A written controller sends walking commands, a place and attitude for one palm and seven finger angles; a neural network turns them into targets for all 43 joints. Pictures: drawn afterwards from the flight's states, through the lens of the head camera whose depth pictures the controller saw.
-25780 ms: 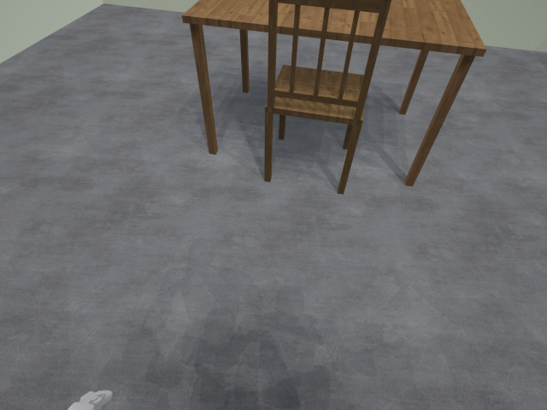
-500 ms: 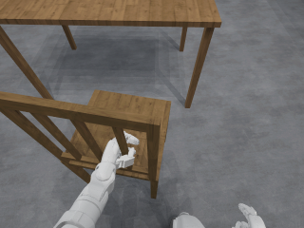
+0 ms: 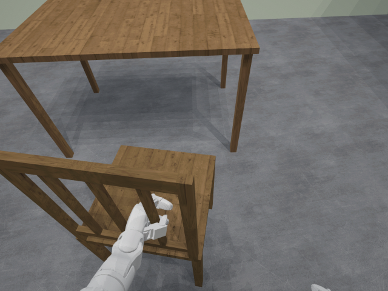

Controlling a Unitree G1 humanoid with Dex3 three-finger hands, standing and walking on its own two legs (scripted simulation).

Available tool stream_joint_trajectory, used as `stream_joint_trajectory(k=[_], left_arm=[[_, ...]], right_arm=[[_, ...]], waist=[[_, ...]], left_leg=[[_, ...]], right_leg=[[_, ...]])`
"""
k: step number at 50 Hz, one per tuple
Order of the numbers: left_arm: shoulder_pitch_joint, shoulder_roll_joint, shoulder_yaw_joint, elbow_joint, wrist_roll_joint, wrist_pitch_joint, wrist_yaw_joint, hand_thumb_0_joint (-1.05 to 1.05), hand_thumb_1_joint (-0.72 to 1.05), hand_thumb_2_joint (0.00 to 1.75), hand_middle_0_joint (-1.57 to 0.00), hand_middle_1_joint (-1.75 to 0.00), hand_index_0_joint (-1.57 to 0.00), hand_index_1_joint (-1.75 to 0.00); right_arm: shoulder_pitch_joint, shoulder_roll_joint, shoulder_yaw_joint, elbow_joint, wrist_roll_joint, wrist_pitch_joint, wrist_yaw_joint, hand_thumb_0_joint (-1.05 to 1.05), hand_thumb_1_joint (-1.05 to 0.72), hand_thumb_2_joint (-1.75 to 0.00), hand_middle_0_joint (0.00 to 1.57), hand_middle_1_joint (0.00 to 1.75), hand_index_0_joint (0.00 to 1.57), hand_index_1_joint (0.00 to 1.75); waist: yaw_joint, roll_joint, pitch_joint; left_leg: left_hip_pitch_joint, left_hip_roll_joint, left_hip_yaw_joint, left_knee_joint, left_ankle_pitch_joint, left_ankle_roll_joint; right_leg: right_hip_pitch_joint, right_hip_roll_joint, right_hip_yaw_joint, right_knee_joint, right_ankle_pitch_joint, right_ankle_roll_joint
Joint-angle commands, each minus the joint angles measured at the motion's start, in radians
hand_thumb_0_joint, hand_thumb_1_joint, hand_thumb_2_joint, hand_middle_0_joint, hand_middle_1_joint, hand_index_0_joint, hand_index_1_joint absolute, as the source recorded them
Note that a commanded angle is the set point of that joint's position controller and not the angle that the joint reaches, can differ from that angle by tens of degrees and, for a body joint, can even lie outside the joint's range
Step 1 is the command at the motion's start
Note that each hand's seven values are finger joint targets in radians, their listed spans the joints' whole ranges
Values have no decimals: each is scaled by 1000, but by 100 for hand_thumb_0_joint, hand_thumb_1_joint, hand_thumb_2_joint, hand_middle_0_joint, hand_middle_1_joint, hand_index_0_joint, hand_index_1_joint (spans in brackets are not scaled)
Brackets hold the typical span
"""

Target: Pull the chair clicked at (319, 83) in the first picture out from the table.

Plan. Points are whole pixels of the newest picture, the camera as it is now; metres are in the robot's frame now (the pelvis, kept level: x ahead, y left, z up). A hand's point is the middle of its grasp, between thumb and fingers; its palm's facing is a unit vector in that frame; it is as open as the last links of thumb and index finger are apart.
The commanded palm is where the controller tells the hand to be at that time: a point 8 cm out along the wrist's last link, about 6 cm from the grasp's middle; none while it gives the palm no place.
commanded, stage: stop walking, hand still on the chair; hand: left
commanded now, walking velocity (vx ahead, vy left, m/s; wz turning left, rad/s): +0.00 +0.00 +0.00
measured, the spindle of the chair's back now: (115, 213) +0.31 +0.21 -0.07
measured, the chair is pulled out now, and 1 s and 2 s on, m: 0.60 0.60 0.60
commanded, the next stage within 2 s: open the thumb and straighten the fingers in 0.46 s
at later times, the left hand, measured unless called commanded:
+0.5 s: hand (163, 227) +0.27 +0.09 -0.07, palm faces -0.15 -0.98 -0.16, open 5.1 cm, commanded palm +0.26 +0.14 -0.06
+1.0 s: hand (156, 225) +0.28 +0.11 -0.08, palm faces -0.13 -0.98 -0.13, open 13.1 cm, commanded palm +0.27 +0.16 -0.05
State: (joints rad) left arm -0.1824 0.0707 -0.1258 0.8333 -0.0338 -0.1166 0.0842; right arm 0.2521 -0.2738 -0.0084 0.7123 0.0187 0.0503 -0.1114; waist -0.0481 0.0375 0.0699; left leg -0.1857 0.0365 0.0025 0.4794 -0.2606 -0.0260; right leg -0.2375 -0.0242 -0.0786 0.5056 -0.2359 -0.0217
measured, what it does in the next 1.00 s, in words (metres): stands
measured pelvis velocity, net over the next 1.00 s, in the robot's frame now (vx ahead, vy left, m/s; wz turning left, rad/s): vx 0.02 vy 0.00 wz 0.00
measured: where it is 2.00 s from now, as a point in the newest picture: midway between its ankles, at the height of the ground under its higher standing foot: outside the picture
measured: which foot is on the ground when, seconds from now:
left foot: down 0.00-1.00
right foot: down 0.00-1.00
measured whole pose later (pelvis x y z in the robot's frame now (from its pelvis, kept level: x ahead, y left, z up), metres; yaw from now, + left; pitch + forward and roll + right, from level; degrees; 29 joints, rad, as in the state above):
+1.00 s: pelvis +0.02 +0.00 -0.03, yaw +0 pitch +8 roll +1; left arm 0.00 0.14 -0.09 0.47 -0.07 0.01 0.01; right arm 0.27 -0.27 -0.02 0.60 0.05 -0.03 -0.04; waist -0.06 0.04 -0.07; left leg -0.50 0.03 0.01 0.74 -0.39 -0.03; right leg -0.56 -0.04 -0.06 0.79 -0.37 -0.02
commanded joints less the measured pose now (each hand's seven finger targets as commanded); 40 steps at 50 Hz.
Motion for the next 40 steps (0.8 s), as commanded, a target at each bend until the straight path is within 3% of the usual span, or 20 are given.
stream_joint_trajectory(k=[1,6,9,12,15,19,25,27,28,29,30,31,32,33,35,38,39,40], left_arm=[[-245,88,16,-155,4,-61,8,0,90,90,-50,-145,-50,-145],[-202,80,4,-166,10,-72,10,0,90,90,-50,-145,-50,-145],[-193,57,-15,-176,15,-74,12,0,90,90,-50,-145,-50,-145],[-171,68,-12,-176,17,-71,13,0,90,90,-50,-145,-50,-145],[-172,52,-26,-188,18,-71,12,0,90,90,-50,-145,-50,-145],[-160,48,-32,-193,19,-66,12,0,90,90,-50,-145,-50,-145],[-144,54,-32,-218,15,-59,12,0,90,90,-50,-145,-50,-145],[-130,63,-25,-217,12,-56,13,0,90,90,-50,-145,-50,-145],[-170,135,34,-303,14,-64,21,0,90,90,-50,-145,-50,-145],[-79,44,-17,-199,-12,-27,1,0,78,84,-50,-145,-50,-145],[-142,78,17,-280,-20,-39,-10,0,66,78,-50,-145,-50,-145],[-128,75,7,-286,-19,-37,-19,0,54,73,-50,-145,-50,-145],[-183,140,58,-368,-21,-55,-18,0,42,67,-50,-145,-50,-145],[-128,143,65,-401,-15,-59,-27,0,30,61,-50,-145,-50,-145],[-123,161,71,-468,-3,-65,-33,0,5,49,-50,-145,-50,-145],[-76,138,49,-497,4,-36,-38,0,-31,32,-50,-145,-50,-145],[-57,131,45,-499,1,-19,-40,0,-43,26,-47,-138,-47,-138],[-44,164,87,-411,1,3,-42,0,-55,20,-45,-130,-45,-130]], right_arm=[[-70,-44,3,-133,3,-44,-9,0,-90,-90,20,30,20,30],[-74,-53,-1,-139,2,-54,-10,0,-90,-90,20,30,20,30],[-69,-52,1,-143,-1,-53,-8,0,-90,-90,20,30,20,30],[-62,-57,0,-135,-4,-54,-10,0,-90,-90,20,30,20,30],[-67,-51,3,-138,-5,-48,-9,0,-90,-90,20,30,20,30],[-72,-45,8,-137,-7,-42,-11,0,-90,-90,20,30,20,30],[-82,-40,9,-143,-2,-31,-14,0,-90,-90,20,30,20,30],[-85,-39,8,-140,0,-28,-16,0,-90,-90,20,30,20,30],[-90,-44,6,-150,0,-26,-16,0,-90,-90,20,30,20,30],[-37,-78,-16,-129,40,-37,28,0,-90,-90,20,30,20,30],[-51,-85,-18,-146,39,-49,48,0,-90,-90,20,30,20,30],[-54,-85,-23,-148,37,-53,55,0,-90,-90,20,30,20,30],[-56,-84,-28,-161,36,-67,61,0,-90,-90,20,30,20,30],[-63,-78,-31,-177,32,-81,65,0,-90,-90,20,30,20,30],[-62,-73,-28,-191,28,-92,73,0,-90,-90,20,30,20,30],[-57,-77,-31,-214,29,-102,81,0,-90,-90,20,30,20,30],[-57,-79,-32,-223,30,-105,84,0,-90,-90,20,30,20,30],[-44,-94,-34,-211,28,-100,82,0,-90,-90,20,30,20,30]], waist=[[24,-60,-142],[35,-10,-192],[36,-31,-222],[36,-39,-228],[34,-85,-240],[32,-73,-233],[28,-109,-245],[28,-80,-235],[32,-87,-240],[-52,-205,-224],[-29,-226,-225],[-34,-219,-231],[-29,-151,-262],[-11,-88,-299],[-8,9,-335],[-10,11,-334],[-11,5,-333],[-19,-48,-296]], left_leg=[[20,59,-57,-97,17,68],[34,93,-78,-107,211,69],[48,102,-82,-101,270,62],[65,104,-76,-97,298,60],[69,100,-70,-92,287,56],[77,96,-61,-85,286,56],[79,91,-56,-68,289,51],[80,91,-57,-72,283,51],[75,89,-56,-70,267,51],[-45,11,13,-28,144,55],[-99,5,19,-4,108,57],[-116,2,23,5,83,59],[-125,-11,23,19,61,60],[-131,-20,34,41,61,61],[-144,-28,36,72,77,56],[-181,-28,32,107,63,54],[-195,-28,34,118,48,52],[-243,-30,31,137,27,51]], right_leg=[[7,-125,134,-189,-188,-15],[77,-101,100,-99,101,-9],[96,-96,95,-73,173,-10],[90,-95,94,-66,212,-7],[95,-100,97,-70,218,-9],[82,-105,104,-75,234,-10],[105,-122,110,-82,282,-15],[95,-123,108,-85,270,-14],[103,-125,117,-94,259,-14],[10,-59,31,-41,209,15],[-8,-55,32,-14,206,17],[-12,-56,31,-5,189,17],[-15,-54,45,4,166,19],[-11,-53,52,23,164,17],[-32,-48,52,61,179,8],[-76,-38,43,92,160,9],[-91,-37,41,97,141,11],[-125,-33,39,108,124,14]])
